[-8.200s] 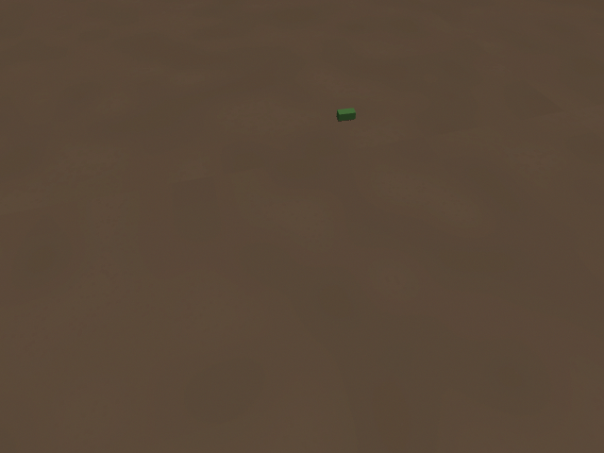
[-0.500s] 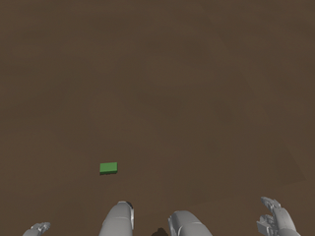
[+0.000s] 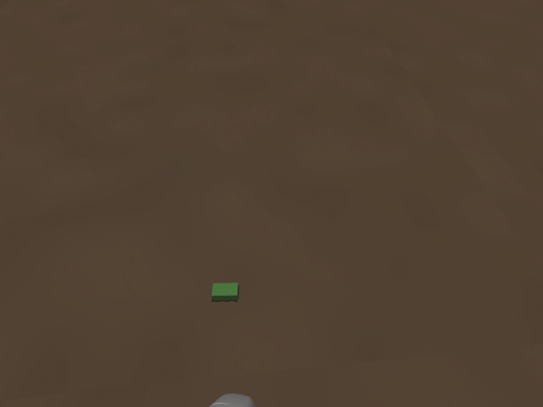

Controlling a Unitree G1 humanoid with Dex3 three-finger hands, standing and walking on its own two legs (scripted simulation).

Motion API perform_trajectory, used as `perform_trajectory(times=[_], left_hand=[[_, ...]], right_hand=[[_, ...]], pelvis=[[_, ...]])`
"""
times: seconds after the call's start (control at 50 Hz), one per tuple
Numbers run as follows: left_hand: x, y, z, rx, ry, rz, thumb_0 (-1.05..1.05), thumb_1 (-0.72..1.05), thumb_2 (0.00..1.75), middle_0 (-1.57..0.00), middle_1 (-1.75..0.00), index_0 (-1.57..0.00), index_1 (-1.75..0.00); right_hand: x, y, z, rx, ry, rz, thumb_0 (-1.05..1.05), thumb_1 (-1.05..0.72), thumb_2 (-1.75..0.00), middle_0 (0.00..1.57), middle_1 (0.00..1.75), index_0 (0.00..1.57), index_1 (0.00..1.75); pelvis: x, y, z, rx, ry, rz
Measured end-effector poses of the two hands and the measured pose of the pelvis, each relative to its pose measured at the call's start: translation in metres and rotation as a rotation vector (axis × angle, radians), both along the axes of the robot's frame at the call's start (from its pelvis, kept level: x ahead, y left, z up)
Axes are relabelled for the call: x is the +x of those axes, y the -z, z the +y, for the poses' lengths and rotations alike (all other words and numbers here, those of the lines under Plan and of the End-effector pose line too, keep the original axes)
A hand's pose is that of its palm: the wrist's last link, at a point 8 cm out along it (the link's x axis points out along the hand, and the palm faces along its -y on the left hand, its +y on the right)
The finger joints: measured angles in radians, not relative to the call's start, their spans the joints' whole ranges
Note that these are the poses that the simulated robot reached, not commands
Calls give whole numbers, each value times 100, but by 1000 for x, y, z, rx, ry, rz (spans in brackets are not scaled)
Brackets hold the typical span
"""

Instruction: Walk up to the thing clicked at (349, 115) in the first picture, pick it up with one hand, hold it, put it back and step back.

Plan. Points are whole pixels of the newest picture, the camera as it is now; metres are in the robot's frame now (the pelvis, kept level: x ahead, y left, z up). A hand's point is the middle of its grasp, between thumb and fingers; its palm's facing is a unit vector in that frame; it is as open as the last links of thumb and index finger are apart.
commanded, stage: walk up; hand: left
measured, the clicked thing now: (225, 291) +0.60 +0.27 -0.75
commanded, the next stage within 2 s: none
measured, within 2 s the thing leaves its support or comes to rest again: neither
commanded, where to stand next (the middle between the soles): +0.15 +0.00 m, yaw +3 degrees
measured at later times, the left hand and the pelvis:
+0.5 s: hand out of the picture +0.11 +0.28 -0.16, palm faces +0.00 -0.94 -0.35, open 7.4 cm; pelvis +0.06 +0.00 -0.01, yaw +2 degrees
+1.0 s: hand out of the picture +0.11 +0.35 -0.19, palm faces +0.07 -0.86 -0.50, open 7.4 cm; pelvis +0.05 +0.03 -0.05, yaw +4 degrees
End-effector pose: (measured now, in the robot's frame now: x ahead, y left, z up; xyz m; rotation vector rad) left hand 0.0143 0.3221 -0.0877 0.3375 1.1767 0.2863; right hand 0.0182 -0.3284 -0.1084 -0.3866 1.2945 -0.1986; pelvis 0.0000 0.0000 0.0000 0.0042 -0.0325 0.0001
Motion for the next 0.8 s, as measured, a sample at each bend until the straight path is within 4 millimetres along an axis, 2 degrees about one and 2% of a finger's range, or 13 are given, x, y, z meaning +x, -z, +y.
perform_trajectory(times=[0.08,0.14,0.18,0.26,0.36,0.46,0.5,0.56,0.6,0.66,0.72,0.8], left_hand=[[-9,7,17,-7,-11,6,0,90,90,-21,-30,-21,-30],[-3,21,35,-7,-9,4,1,89,90,-21,-30,-21,-30],[6,28,40,-10,-10,-3,1,90,90,-21,-30,-21,-30],[34,28,39,-44,24,-40,1,90,90,-21,-30,-20,-30],[61,27,32,-68,50,-56,1,90,90,-21,-30,-20,-30],[79,28,16,-73,48,2,1,90,90,-21,-30,-20,-30],[88,30,6,-59,41,19,1,90,90,-21,-30,-20,-30],[103,36,-11,-23,31,12,1,90,90,-21,-30,-20,-30],[111,37,-25,-18,39,6,1,90,90,-20,-30,-20,-30],[121,33,-40,-22,49,-9,1,90,90,-21,-30,-20,-30],[125,31,-41,-3,48,-24,0,90,90,-21,-30,-21,-30],[117,30,-21,61,26,-29,0,89,90,-21,-30,-21,-30]], right_hand=[[31,-2,22,30,-56,-84,1,-90,-90,21,30,21,30],[48,-4,34,10,-79,-174,1,-90,-90,21,30,21,30],[50,-4,39,-13,-80,-210,1,-90,-90,21,30,21,30],[43,-12,43,-28,-58,-203,0,-90,-90,21,30,21,30],[36,-23,33,-50,-45,-166,1,-90,-90,21,30,21,30],[45,-22,6,-75,-34,-114,1,-90,-90,21,30,21,30],[55,-15,-7,-74,-29,-91,1,-90,-90,21,30,21,30],[77,7,-25,-62,-27,-58,1,-90,-90,21,30,21,30],[93,19,-27,-46,-33,-42,1,-90,-90,21,30,21,30],[116,31,-19,-5,-64,-40,1,-90,-90,21,30,20,30],[139,39,-9,29,-97,-49,1,-90,-90,21,30,20,30],[165,43,4,40,-130,-84,1,-90,-90,21,30,21,30]], pelvis=[[-3,4,12,-14,-29,-12],[0,14,25,-3,-47,-22],[3,19,31,6,-43,-26],[12,13,32,6,-52,-42],[28,7,23,11,-47,-53],[50,9,7,12,-33,-36],[60,13,-2,12,-35,-23],[74,25,-18,-5,-39,-6],[76,27,-22,-22,-46,-8],[79,25,-24,-11,-60,-4],[80,26,-23,-9,-73,3],[75,32,-15,-15,-77,3]])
